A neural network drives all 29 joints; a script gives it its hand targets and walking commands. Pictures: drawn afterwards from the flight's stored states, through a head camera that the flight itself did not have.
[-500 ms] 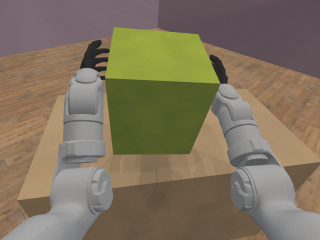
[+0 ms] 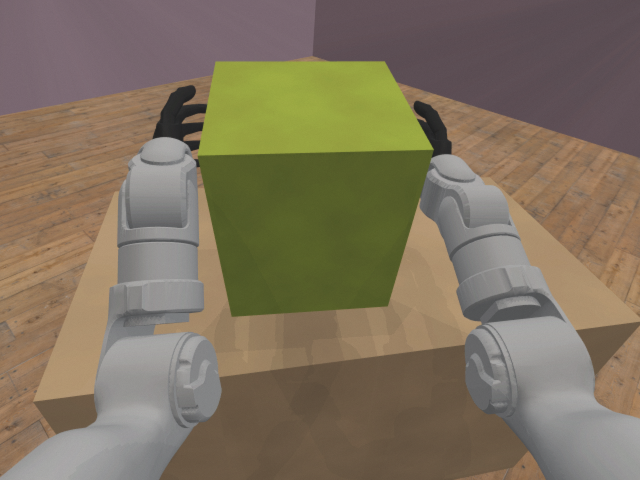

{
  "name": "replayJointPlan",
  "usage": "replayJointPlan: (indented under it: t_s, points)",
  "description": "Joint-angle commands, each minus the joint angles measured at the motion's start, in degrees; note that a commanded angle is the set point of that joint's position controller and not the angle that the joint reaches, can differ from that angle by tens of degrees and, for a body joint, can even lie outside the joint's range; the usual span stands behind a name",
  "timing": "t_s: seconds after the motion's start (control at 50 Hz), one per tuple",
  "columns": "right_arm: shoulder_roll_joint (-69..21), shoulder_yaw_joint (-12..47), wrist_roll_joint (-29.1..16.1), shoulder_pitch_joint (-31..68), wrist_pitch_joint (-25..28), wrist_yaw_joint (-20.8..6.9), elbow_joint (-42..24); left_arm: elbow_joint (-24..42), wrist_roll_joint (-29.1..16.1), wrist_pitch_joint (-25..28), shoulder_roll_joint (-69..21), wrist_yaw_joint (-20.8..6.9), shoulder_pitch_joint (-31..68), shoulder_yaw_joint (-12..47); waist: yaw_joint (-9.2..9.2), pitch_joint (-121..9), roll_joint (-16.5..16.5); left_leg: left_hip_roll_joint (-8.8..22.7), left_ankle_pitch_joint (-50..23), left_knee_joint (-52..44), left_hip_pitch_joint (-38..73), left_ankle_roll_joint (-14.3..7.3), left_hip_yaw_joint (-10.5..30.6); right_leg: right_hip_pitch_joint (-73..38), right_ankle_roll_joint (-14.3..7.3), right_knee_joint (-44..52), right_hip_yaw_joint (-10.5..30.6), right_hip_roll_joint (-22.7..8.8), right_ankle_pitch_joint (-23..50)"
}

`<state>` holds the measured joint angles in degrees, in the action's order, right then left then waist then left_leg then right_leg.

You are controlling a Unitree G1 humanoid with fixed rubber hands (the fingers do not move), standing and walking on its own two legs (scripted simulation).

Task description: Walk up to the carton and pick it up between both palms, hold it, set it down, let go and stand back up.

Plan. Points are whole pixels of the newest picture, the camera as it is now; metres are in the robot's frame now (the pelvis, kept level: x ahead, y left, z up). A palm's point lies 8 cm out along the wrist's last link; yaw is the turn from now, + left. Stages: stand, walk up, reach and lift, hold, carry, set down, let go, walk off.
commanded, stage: hold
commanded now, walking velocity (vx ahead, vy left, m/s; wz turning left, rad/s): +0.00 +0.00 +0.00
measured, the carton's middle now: (306, 191) +0.40 +0.01 +0.21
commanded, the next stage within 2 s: none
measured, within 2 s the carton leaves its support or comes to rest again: neither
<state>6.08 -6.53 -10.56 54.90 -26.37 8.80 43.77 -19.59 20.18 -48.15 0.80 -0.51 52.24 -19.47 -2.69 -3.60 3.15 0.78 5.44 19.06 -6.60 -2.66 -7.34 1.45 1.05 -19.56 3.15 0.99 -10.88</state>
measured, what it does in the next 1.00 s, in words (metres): stands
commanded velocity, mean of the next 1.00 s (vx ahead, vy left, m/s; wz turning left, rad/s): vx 0.00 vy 0.00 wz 0.00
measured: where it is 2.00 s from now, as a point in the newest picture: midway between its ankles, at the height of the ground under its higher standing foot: outside the picture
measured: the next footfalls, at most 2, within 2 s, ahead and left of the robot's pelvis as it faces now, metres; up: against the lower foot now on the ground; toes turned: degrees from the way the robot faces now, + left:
none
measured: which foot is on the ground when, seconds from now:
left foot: down 0.00-1.00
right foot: down 0.00-1.00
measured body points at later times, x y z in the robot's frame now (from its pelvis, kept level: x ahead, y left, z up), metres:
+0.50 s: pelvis +0.00 +0.00 +0.00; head -0.08 +0.02 +0.44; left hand +0.38 +0.16 +0.29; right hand +0.39 -0.15 +0.28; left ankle +0.07 +0.09 -0.75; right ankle +0.01 -0.13 -0.75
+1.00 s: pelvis +0.00 +0.00 +0.00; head -0.08 +0.02 +0.44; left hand +0.38 +0.16 +0.29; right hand +0.39 -0.15 +0.28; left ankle +0.07 +0.09 -0.75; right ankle +0.01 -0.13 -0.75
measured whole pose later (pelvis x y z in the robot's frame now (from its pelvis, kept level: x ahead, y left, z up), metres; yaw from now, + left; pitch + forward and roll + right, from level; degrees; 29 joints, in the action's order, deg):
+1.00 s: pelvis +0.00 +0.00 +0.00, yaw +0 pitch -7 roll -1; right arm 7.3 -4.4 -11.9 56.0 -29.7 9.9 42.1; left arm -18.4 20.1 -49.3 1.0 -1.1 52.3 -19.4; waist -3.6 -5.6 2.0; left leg 0.8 5.8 19.0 -6.6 -2.6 -7.3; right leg 1.4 1.0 -19.5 3.1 1.0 -11.2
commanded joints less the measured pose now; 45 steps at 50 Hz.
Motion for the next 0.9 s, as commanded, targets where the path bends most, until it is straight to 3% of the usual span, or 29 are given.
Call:
replayJointPlan:
  t_s: [0.0,0.06,0.12,0.18,0.22,0.24,0.28,0.3,0.32,0.36,0.4,0.42,0.46,0.5,0.52,0.54,0.56,0.58,0.64,0.66,0.68,0.72,0.76,0.78,0.8,0.82,0.84,0.86,0.88]
  points:
    - [-29.07,17.37,-10.47,47.59,3.66,-5.02,-23.52,10.84,-17.66,4.55,-34.53,-7.69,37.23,28.06,-5.09,-30.90,-7.16,1.86,-10.28,0.24,22.07,5.38,6.68,5.13,-0.73,7.43,-3.85,2.54,9.21]
    - [-27.01,12.98,-7.32,43.56,1.91,-4.70,-15.08,6.05,-13.92,3.33,-32.44,-8.30,35.76,25.27,-6.25,-19.16,-6.57,2.24,-0.67,-2.97,15.51,4.44,7.01,5.31,-0.90,7.79,-3.71,1.91,5.06]
    - [-26.28,13.38,-7.78,43.19,0.29,-4.97,-12.64,1.69,-8.49,1.37,-29.61,-11.07,32.02,17.52,-2.85,-11.13,-3.63,1.78,4.38,-5.29,10.81,2.29,5.98,3.11,-0.75,7.92,-2.95,1.80,1.50]
    - [-22.60,11.26,-7.36,42.97,-1.33,-5.50,-9.24,0.47,-7.72,0.42,-27.85,-12.37,33.41,17.40,-3.03,-8.68,-6.03,3.02,9.80,-7.46,8.37,2.21,7.00,3.54,-1.46,7.53,-2.53,1.56,-0.42]
    - [-24.23,12.48,-9.22,46.30,-0.74,-5.90,-12.80,3.35,-10.28,1.35,-28.99,-12.03,36.36,19.43,-2.39,-13.11,-6.09,3.29,9.27,-6.94,10.11,2.70,7.05,4.44,-1.06,7.02,-3.03,2.32,0.35]
    - [-25.65,11.29,-8.85,44.82,-0.71,-6.38,-9.95,5.32,-11.18,2.25,-29.53,-11.70,39.13,19.86,-2.81,-14.68,-6.90,3.47,8.65,-6.68,9.22,3.42,7.29,3.83,-1.42,6.45,-2.43,2.04,1.39]
    - [-27.14,13.27,-10.06,46.67,0.74,-7.00,-13.55,10.04,-14.04,3.76,-32.78,-9.41,40.49,24.12,-3.56,-21.05,-9.44,3.59,5.31,-5.80,12.05,5.01,8.64,3.82,-1.35,5.62,-3.19,2.67,4.53]
    - [-28.28,15.29,-10.43,47.14,0.78,-6.88,-15.40,10.01,-14.77,3.62,-32.65,-9.19,40.60,23.51,-2.88,-23.31,-6.98,3.23,3.57,-5.07,13.48,4.58,8.43,3.24,-0.94,5.64,-3.50,2.81,4.89]
    - [-27.89,14.46,-10.37,46.97,1.10,-6.43,-16.18,9.95,-14.55,3.52,-33.07,-8.81,40.11,24.35,-4.50,-22.17,-7.80,2.86,-1.87,-3.37,15.61,4.95,7.72,5.62,-0.88,6.32,-3.45,2.62,7.09]
    - [-28.74,15.15,-9.71,48.60,1.05,-6.00,-17.77,6.61,-14.19,3.49,-31.63,-8.63,39.15,22.67,-3.23,-21.97,-5.53,1.75,-1.31,-3.10,14.88,3.76,6.83,5.05,-0.68,7.13,-3.78,2.59,5.06]
    - [-29.17,15.79,-10.54,46.78,0.72,-5.42,-17.40,5.62,-12.63,2.77,-31.50,-9.04,36.58,21.47,-3.32,-21.14,-4.74,1.46,-2.48,-2.41,15.82,3.29,6.32,4.96,-0.54,7.22,-3.73,2.26,6.14]
    - [-28.28,14.96,-9.72,43.35,-0.04,-5.29,-14.87,5.97,-12.27,2.62,-30.45,-9.87,36.16,21.68,-4.39,-17.98,-5.05,1.28,-4.33,-2.38,15.05,3.95,5.96,4.29,-0.50,7.51,-3.70,2.18,7.15]
    - [-27.46,14.43,-9.62,44.16,-0.85,-5.27,-12.32,3.35,-10.85,2.01,-28.89,-10.49,35.10,19.11,-2.03,-15.80,-3.80,1.73,2.31,-4.27,13.40,2.68,6.68,4.66,-0.28,7.71,-3.46,2.22,2.66]
    - [-27.57,14.67,-9.37,45.60,-0.49,-5.09,-15.89,4.69,-11.94,1.94,-30.21,-10.84,34.93,20.13,-3.25,-17.00,-3.38,1.86,1.19,-4.11,13.65,2.83,6.30,4.74,-0.48,7.54,-3.29,2.24,4.47]
    - [-25.44,13.13,-9.25,44.60,-0.85,-5.09,-13.47,3.85,-11.01,1.85,-30.07,-10.86,35.08,20.22,-3.65,-15.13,-5.58,2.49,2.05,-4.68,13.05,3.62,7.23,5.17,-1.10,7.71,-2.95,2.23,3.55]
    - [-26.99,14.72,-9.93,47.20,-0.16,-5.17,-17.25,4.63,-11.86,1.78,-29.97,-10.53,35.13,20.85,-2.97,-17.92,-5.06,2.06,1.39,-3.93,14.22,3.20,6.82,5.10,-0.59,7.46,-3.50,2.07,3.51]
    - [-25.24,14.44,-10.68,46.50,-0.42,-5.25,-16.58,6.65,-12.44,2.10,-31.41,-10.31,36.04,22.51,-4.12,-19.88,-5.84,2.94,0.63,-4.11,15.62,4.14,7.70,4.95,-1.02,6.78,-3.74,2.70,5.48]
    - [-26.38,13.75,-9.32,44.29,-1.01,-4.76,-14.96,5.38,-12.42,2.26,-29.67,-10.88,35.46,21.40,-3.69,-16.83,-5.66,1.79,1.12,-3.95,13.63,3.63,6.50,5.43,-0.77,7.66,-2.99,2.00,3.97]
    - [-29.36,16.36,-11.07,47.71,-0.41,-4.55,-19.27,7.38,-11.97,2.30,-30.10,-10.70,37.47,21.05,-2.41,-20.53,-4.49,1.36,-3.14,-2.67,13.96,2.96,6.28,3.27,-0.41,7.02,-3.67,2.28,6.23]
    - [-28.23,15.50,-10.61,48.33,-0.94,-4.77,-17.88,3.36,-11.54,2.04,-30.29,-10.67,36.09,19.48,-2.10,-18.40,-3.94,1.06,0.19,-3.73,13.27,2.42,6.04,4.90,-0.44,7.93,-3.10,2.07,3.12]
    - [-29.41,16.57,-10.78,48.23,-0.76,-4.65,-19.19,6.72,-13.05,2.67,-30.15,-10.40,37.35,20.82,-2.24,-21.57,-3.36,1.36,-0.39,-3.02,14.23,2.28,6.09,4.30,-0.39,7.38,-3.22,2.29,4.44]
    - [-28.26,15.15,-10.58,46.14,-1.22,-4.90,-15.96,6.27,-12.00,2.48,-30.02,-10.38,37.83,20.51,-2.28,-17.52,-6.43,1.48,-0.60,-3.32,12.55,3.36,5.92,5.31,-0.94,7.57,-2.94,2.10,3.74]
    - [-26.81,13.73,-10.40,46.54,-0.70,-5.35,-15.03,5.09,-12.82,2.69,-31.85,-10.26,39.11,22.02,-3.45,-17.93,-7.63,2.96,5.48,-4.90,12.24,4.10,8.18,6.60,-1.14,6.45,-3.38,2.66,1.40]
    - [-25.83,12.62,-8.94,46.74,-1.06,-5.74,-12.52,1.40,-10.73,2.02,-30.05,-10.52,37.75,19.51,-2.81,-14.64,-7.23,2.64,8.33,-5.85,11.52,3.29,7.62,7.60,-1.00,7.14,-2.93,2.07,-0.48]
    - [-27.18,12.62,-8.42,49.51,0.10,-5.86,-15.89,3.21,-12.79,2.54,-30.40,-10.70,39.42,20.78,-3.06,-17.41,-6.13,2.23,8.55,-5.43,10.79,3.12,7.55,6.20,-0.64,7.14,-3.56,2.06,-0.44]
    - [-28.13,13.14,-8.68,47.46,-0.34,-5.66,-15.55,4.70,-12.24,2.38,-31.01,-10.71,36.98,20.50,-3.31,-17.08,-4.45,2.41,4.04,-4.85,12.02,3.03,6.89,5.82,-0.40,7.01,-3.64,2.16,2.75]
    - [-26.13,13.04,-8.84,46.04,-0.69,-5.49,-15.03,5.20,-11.27,2.56,-31.30,-10.66,36.14,20.51,-3.90,-18.61,-5.44,3.01,4.12,-5.42,12.92,3.40,7.77,4.44,-0.80,6.67,-3.60,2.33,4.40]
    - [-28.59,15.32,-10.07,46.43,-0.59,-4.90,-17.43,6.00,-12.22,2.53,-30.40,-10.83,36.37,19.72,-2.57,-17.54,-4.21,1.84,-0.68,-4.21,12.19,3.12,6.31,3.48,-0.37,7.24,-3.19,1.96,6.01]
    - [-27.87,14.85,-9.89,47.57,-0.14,-5.20,-18.71,6.48,-13.53,2.69,-32.08,-10.25,36.47,22.18,-4.03,-20.45,-4.92,2.69,0.18,-4.36,14.33,3.56,8.34,4.37,-0.38,6.69,-3.61,2.66,6.08]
